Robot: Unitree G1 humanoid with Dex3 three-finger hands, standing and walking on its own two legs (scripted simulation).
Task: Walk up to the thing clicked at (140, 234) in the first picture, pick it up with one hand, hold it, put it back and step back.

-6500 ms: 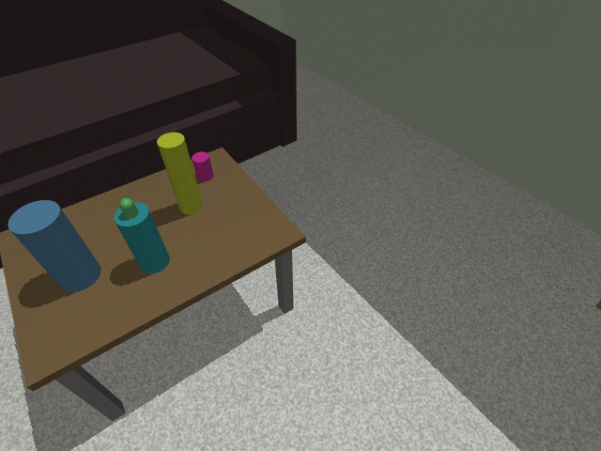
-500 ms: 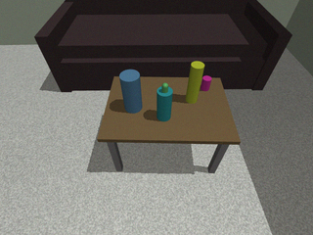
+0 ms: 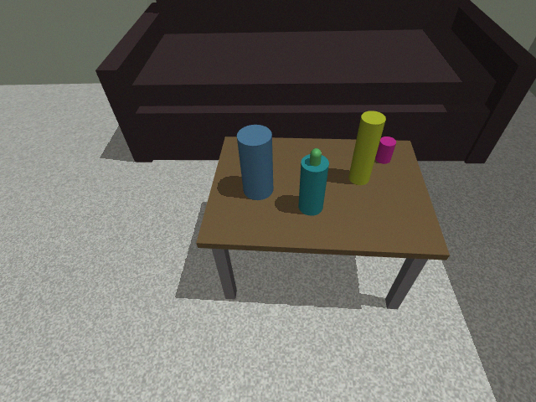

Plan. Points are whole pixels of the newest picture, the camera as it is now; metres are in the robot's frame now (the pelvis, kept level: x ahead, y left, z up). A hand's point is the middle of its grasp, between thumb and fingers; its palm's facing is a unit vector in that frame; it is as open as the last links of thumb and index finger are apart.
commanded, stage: walk up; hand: right
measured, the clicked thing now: (313, 180) +0.77 -0.09 -0.22
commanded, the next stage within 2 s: none
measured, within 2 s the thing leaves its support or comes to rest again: neither
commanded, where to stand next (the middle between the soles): +0.31 +0.15 m, yaw -3 degrees
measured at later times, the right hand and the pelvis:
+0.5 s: hand out of the picture +0.16 -0.15 -0.15, palm faces +0.01 +0.95 -0.30, open 7.4 cm; pelvis +0.14 +0.12 -0.01, yaw -1 degrees
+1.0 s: hand (322, 301) +0.35 -0.08 -0.16, palm faces -0.05 +0.92 -0.38, open 7.4 cm; pelvis +0.25 +0.18 -0.03, yaw +0 degrees
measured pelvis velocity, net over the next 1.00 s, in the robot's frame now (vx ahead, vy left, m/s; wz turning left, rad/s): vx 0.25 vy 0.18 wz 0.00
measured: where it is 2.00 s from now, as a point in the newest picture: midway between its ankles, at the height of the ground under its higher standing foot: outside the picture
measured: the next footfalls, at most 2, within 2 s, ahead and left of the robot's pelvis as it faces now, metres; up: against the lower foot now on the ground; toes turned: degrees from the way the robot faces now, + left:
left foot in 0.12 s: +0.16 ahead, +0.21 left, +0.00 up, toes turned +4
right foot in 0.56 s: +0.28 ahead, +0.01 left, +0.00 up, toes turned -5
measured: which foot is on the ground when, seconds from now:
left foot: up 0.00-0.10, down 0.12-0.58, up 0.60-0.90, down 0.92-1.00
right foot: down 0.00-0.16, up 0.18-0.54, down 0.56-0.94, up 0.96-1.00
